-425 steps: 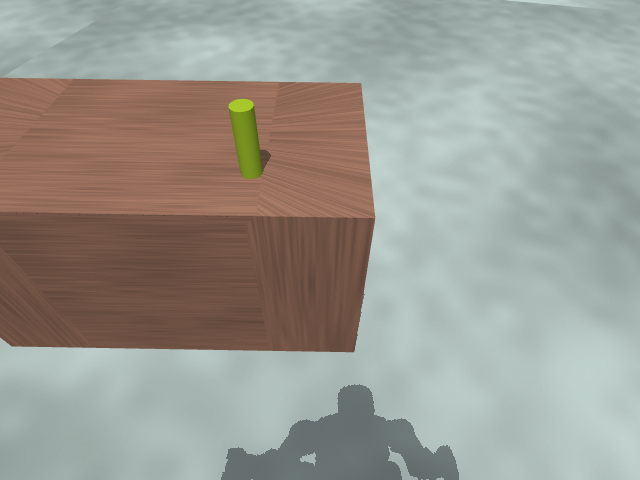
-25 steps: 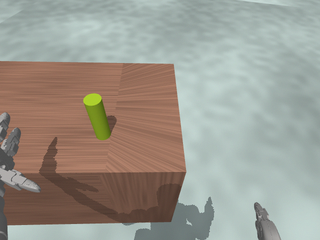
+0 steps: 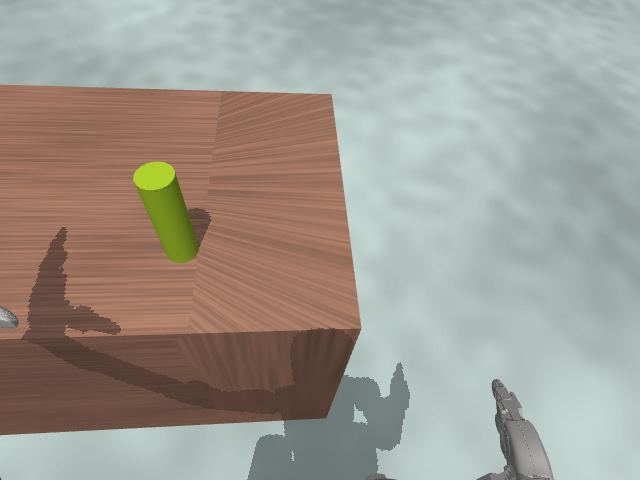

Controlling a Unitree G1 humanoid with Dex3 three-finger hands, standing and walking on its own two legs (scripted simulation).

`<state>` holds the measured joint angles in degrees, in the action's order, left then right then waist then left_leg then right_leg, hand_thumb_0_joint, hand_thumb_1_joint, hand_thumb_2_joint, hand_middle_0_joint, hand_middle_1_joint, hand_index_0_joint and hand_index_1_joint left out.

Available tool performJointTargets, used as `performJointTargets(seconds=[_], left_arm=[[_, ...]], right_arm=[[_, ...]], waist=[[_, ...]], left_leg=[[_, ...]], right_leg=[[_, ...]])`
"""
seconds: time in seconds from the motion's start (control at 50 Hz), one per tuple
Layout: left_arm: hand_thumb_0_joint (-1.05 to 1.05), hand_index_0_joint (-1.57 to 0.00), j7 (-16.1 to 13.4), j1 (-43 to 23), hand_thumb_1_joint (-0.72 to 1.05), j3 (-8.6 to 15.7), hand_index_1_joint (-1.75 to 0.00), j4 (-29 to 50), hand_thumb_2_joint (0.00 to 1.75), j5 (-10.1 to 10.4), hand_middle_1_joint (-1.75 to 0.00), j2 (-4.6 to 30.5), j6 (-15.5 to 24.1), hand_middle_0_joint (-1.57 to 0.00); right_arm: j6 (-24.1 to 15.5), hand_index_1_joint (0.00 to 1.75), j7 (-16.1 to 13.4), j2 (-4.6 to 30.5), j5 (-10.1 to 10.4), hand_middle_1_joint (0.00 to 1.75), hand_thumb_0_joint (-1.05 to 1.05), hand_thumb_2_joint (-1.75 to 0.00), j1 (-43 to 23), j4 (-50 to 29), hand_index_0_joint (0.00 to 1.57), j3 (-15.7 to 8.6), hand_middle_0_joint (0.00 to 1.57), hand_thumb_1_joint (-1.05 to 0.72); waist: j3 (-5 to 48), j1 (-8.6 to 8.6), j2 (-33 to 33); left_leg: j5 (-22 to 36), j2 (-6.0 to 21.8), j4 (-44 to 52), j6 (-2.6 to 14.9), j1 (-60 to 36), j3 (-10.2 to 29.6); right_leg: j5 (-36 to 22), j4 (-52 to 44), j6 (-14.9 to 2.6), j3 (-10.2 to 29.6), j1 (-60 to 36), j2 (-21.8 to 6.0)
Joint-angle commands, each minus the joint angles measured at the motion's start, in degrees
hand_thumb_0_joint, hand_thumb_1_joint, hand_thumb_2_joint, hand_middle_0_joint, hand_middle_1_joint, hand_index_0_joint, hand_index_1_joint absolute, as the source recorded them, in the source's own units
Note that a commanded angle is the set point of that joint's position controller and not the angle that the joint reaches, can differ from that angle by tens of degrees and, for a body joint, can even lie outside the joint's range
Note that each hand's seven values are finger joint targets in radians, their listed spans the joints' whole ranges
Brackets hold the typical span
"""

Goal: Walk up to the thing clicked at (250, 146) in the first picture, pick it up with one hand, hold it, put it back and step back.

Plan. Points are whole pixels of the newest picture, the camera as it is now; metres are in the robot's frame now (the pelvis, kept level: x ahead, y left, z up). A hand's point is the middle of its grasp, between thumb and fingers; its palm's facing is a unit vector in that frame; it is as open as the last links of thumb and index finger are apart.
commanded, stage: go down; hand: left
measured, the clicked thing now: (170, 217) +0.50 +0.20 -0.01
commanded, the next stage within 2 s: approach in 1.84 s
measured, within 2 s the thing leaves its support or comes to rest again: neither
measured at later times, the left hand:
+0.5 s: hand out of the picture +0.40 +0.36 +0.09, palm faces +0.17 -0.98 +0.01, open 17.6 cm
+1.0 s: hand out of the picture +0.42 +0.38 +0.08, palm faces +0.18 -0.98 +0.02, open 17.6 cm
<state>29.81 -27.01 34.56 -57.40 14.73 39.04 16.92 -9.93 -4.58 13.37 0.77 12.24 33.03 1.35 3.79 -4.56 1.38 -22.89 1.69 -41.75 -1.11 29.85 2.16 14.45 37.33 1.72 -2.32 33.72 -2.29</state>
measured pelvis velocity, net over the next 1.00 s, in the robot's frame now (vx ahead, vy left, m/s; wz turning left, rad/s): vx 0.00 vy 0.01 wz -0.01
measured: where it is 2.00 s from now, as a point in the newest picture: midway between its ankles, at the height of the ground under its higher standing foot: outside the picture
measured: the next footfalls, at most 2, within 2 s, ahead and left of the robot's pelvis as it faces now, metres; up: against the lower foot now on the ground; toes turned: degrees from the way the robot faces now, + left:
none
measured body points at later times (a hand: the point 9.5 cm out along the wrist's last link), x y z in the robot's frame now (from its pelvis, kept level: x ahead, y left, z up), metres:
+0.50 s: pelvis +0.00 +0.00 -0.02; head +0.08 +0.04 +0.43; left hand +0.38 +0.42 +0.09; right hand +0.16 -0.25 -0.07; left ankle -0.03 +0.13 -0.72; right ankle +0.04 -0.14 -0.72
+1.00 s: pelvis +0.00 +0.01 -0.03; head +0.09 +0.05 +0.40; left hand +0.40 +0.43 +0.09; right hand +0.15 -0.24 -0.07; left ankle -0.03 +0.13 -0.72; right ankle +0.04 -0.14 -0.72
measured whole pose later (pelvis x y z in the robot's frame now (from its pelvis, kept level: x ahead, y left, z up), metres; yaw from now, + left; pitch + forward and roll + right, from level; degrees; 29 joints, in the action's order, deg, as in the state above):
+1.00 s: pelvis +0.00 +0.01 -0.03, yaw -1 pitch +18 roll -3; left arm 33.0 -38.8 38.6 -64.0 10.5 49.9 11.4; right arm -10.6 -3.6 15.1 0.2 18.3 18.9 3.4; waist 7.2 -7.8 1.4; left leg -29.5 2.3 -56.7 -0.7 45.2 3.1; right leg 19.4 49.8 2.2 -2.6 48.1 -1.8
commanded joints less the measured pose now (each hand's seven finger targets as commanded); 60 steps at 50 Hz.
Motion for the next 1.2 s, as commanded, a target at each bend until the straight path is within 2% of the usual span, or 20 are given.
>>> performJointTargets(seconds=[0.0,0.12,0.2,0.24,0.3,0.34,0.38,0.42,0.48,0.58,0.6,0.62,0.66,0.76,0.84,0.94,1.0,1.14,1.16,1.18], left_arm=[[0.0,-0.06,0.7,-17.0,-0.61,3.8,-0.06,9.7,0.07,1.0,-0.06,22.2,3.0,-0.06],[0.0,-0.06,1.5,-19.4,-0.61,4.9,-0.06,11.1,0.06,0.5,-0.05,25.0,2.4,-0.06],[0.0,-0.05,1.9,-20.0,-0.58,5.3,-0.05,10.6,0.06,0.7,-0.04,25.1,1.9,-0.06],[0.0,-0.05,2.5,-20.8,-0.56,3.7,-0.05,10.5,0.08,0.6,-0.04,23.9,1.3,-0.05],[0.0,-0.05,2.1,-20.9,-0.57,5.8,-0.05,10.6,0.08,-0.4,-0.04,27.3,0.8,-0.06],[0.0,-0.05,2.5,-22.3,-0.58,4.9,-0.05,10.2,0.07,0.0,-0.04,25.9,0.7,-0.06],[0.0,-0.05,2.4,-22.0,-0.56,5.5,-0.05,9.7,0.08,-0.2,-0.04,27.0,0.4,-0.05],[0.0,-0.05,2.6,-24.0,-0.56,4.9,-0.04,9.3,0.07,-0.6,-0.03,27.2,0.2,-0.06],[0.0,-0.05,3.1,-24.9,-0.59,4.4,-0.05,8.2,0.07,-0.4,-0.04,26.3,0.1,-0.06],[0.0,-0.05,3.1,-26.9,-0.57,5.4,-0.05,7.8,0.08,-0.9,-0.04,29.3,-0.2,-0.06],[0.0,-0.05,3.0,-26.7,-0.59,6.1,-0.05,7.2,0.07,-1.0,-0.04,30.3,-0.2,-0.06],[0.0,-0.05,3.0,-27.4,-0.58,5.3,-0.05,7.7,0.06,-1.6,-0.03,30.5,-0.5,-0.06],[0.0,-0.05,2.9,-29.2,-0.58,5.8,-0.05,7.7,0.07,-1.5,-0.04,31.1,-0.4,-0.06],[0.0,-0.06,2.8,-28.4,-0.6,6.3,-0.05,6.5,0.06,-1.9,-0.04,32.7,-1.0,-0.07],[0.0,-0.05,3.4,-29.7,-0.59,5.6,-0.06,6.5,0.08,-2.2,-0.04,32.0,-1.4,-0.06],[0.0,-0.05,3.0,-31.6,-0.59,6.4,-0.05,6.5,0.07,-2.9,-0.04,34.4,-1.7,-0.06],[0.0,-0.05,3.1,-30.7,-0.59,6.5,-0.05,4.8,0.07,-3.3,-0.04,34.4,-2.2,-0.06],[0.0,-0.05,3.0,-32.8,-0.58,6.9,-0.05,3.4,0.07,-3.8,-0.04,36.8,-2.4,-0.06],[0.0,-0.06,3.2,-33.7,-0.6,6.8,-0.05,4.2,0.07,-3.8,-0.04,36.3,-2.4,-0.06],[0.0,-0.06,3.4,-34.6,-0.6,6.5,-0.05,5.1,0.07,-3.7,-0.04,36.4,-2.2,-0.06]], right_arm=[[-3.3,0.05,-0.8,10.4,-0.1,0.05,0.0,-0.05,0.7,-10.1,0.05,-4.1,0.05,0.54],[-3.6,0.05,-0.6,9.2,-0.2,0.05,0.0,-0.05,-0.2,-11.8,0.05,-2.8,0.05,0.54],[-3.7,0.05,-0.8,10.7,-0.3,0.05,0.0,-0.06,1.7,-12.6,0.05,-3.8,0.05,0.53],[-3.8,0.05,-0.6,10.7,-0.3,0.05,0.0,-0.05,2.6,-12.3,0.05,-3.7,0.05,0.54],[-4.0,0.05,-0.5,11.0,-0.4,0.05,0.0,-0.05,1.9,-15.0,0.05,-3.6,0.05,0.54],[-3.8,0.05,-0.3,9.3,-0.4,0.05,0.0,-0.05,5.0,-12.8,0.05,-2.6,0.05,0.54],[-4.2,0.05,-0.5,11.8,-0.4,0.05,0.0,-0.05,4.1,-15.6,0.05,-4.6,0.05,0.54],[-4.3,0.05,-0.2,10.3,-0.4,0.05,0.0,-0.05,4.2,-16.9,0.05,-2.9,0.05,0.54],[-4.3,0.05,0.0,10.8,-0.5,0.05,0.0,-0.06,5.3,-16.9,0.05,-3.6,0.05,0.54],[-4.3,0.05,0.4,10.3,-0.4,0.05,0.0,-0.05,5.1,-18.5,0.05,-2.4,0.05,0.55],[-4.3,0.05,0.2,11.7,-0.5,0.05,0.0,-0.05,5.3,-19.2,0.05,-4.0,0.05,0.54],[-4.2,0.05,0.1,10.7,-0.5,0.05,0.0,-0.05,4.6,-19.9,0.05,-2.8,0.05,0.54],[-4.3,0.05,-0.1,12.1,-0.4,0.05,0.0,-0.05,5.4,-20.3,0.05,-3.9,0.05,0.54],[-4.0,0.05,-0.1,11.2,-0.3,0.05,0.0,-0.05,6.2,-21.3,0.05,-2.8,0.05,0.54],[-4.0,0.05,0.1,10.7,-0.5,0.05,0.0,-0.05,7.2,-20.9,0.05,-2.2,0.05,0.54],[-4.0,0.05,0.1,12.0,-0.5,0.05,0.0,-0.05,6.8,-24.0,0.05,-3.4,0.05,0.54],[-4.0,0.05,0.1,11.2,-0.6,0.05,0.0,-0.06,7.9,-24.3,0.05,-2.4,0.05,0.54],[-3.9,0.05,0.4,12.6,-0.5,0.05,0.0,-0.05,7.5,-26.7,0.05,-3.5,0.05,0.54],[-3.8,0.05,0.7,11.1,-0.5,0.05,0.0,-0.05,8.9,-25.8,0.05,-2.1,0.05,0.55],[-3.9,0.05,0.5,12.0,-0.5,0.05,0.0,-0.05,8.4,-26.4,0.05,-3.3,0.05,0.55]], waist=[[21.2,0.46,-8.0],[23.5,1.4,-11.4],[24.6,0.32,-11.0],[23.4,-0.22,-11.7],[24.2,0.57,-11.5],[22.3,0.04,-12.0],[23.2,-0.35,-11.3],[22.9,-0.51,-11.1],[22.9,-1.27,-11.4],[23.5,-0.37,-12.5],[25.4,-0.9,-12.0],[25.3,-0.76,-11.8],[24.7,-0.89,-12.2],[25.9,-0.61,-12.0],[26.6,-1.28,-15.0],[26.8,-1.76,-14.1],[27.8,-1.83,-13.0],[26.1,-2.45,-13.1],[26.6,-2.15,-14.3],[27.0,-2.34,-16.1]], left_leg=[[22.7,-1.4,3.6,0.37,-5.4,-0.7],[24.8,-1.5,1.2,0.29,-5.3,-0.9],[26.6,-1.1,0.0,0.03,-5.5,-0.5],[28.3,-0.8,-0.5,-0.01,-6.1,-0.3],[27.7,-0.8,-0.9,-0.09,-5.0,-0.1],[26.2,-1.0,-1.4,0.04,-4.1,-0.4],[25.8,-1.1,-1.9,0.16,-3.3,-0.5],[22.9,-1.3,-2.3,0.33,-1.3,-0.6],[22.2,-1.1,-3.2,0.29,-1.5,-0.4],[21.2,-1.1,-4.3,0.01,1.0,-0.2],[21.7,-1.1,-4.8,0.19,1.1,-0.2],[19.8,-1.5,-5.0,0.57,2.1,-0.7],[17.0,-1.4,-4.7,0.24,2.9,-0.3],[18.4,-1.4,-6.0,0.3,4.3,-0.3],[25.8,-0.4,-7.4,-0.31,-0.8,0.5],[21.2,-0.6,-7.3,-0.24,1.5,0.3],[24.5,-0.7,-8.3,0.03,2.3,0.2],[18.7,-0.9,-8.3,0.02,5.1,0.2],[19.4,-0.7,-8.4,-0.13,3.9,0.3],[20.6,-0.5,-8.4,-0.5,2.2,0.6]], right_leg=[[-14.3,-0.3,-2.93,-0.4,-11.2,1.5],[-14.9,1.3,-2.94,-0.1,-10.3,1.4],[-15.7,2.6,-3.0,-0.4,-9.2,1.6],[-15.8,3.0,-3.16,-0.5,-6.6,1.7],[-15.0,3.6,-3.21,-0.8,-6.7,1.8],[-13.9,3.9,-3.14,-0.6,-5.4,1.8],[-14.2,4.5,-3.09,-0.5,-5.6,1.7],[-12.8,4.7,-2.93,-0.3,-5.6,1.6],[-11.6,5.6,-3.11,-0.5,-2.6,1.8],[-10.4,6.8,-3.13,-0.6,-2.5,1.8],[-11.2,7.3,-3.12,-0.4,-3.2,1.7],[-10.7,7.1,-2.92,0.0,-3.8,1.5],[-8.0,7.6,-3.09,-0.2,-2.4,1.8],[-9.1,8.5,-3.06,-0.3,-2.9,1.7],[-10.6,9.5,-3.28,-1.0,2.3,2.3],[-8.5,9.7,-3.27,-0.7,1.3,2.3],[-11.7,10.3,-3.17,-0.5,0.2,2.2],[-7.7,10.6,-3.21,-0.5,1.7,2.2],[-7.7,10.8,-3.27,-0.7,2.7,2.4],[-7.4,10.9,-3.33,-0.8,3.9,2.4]])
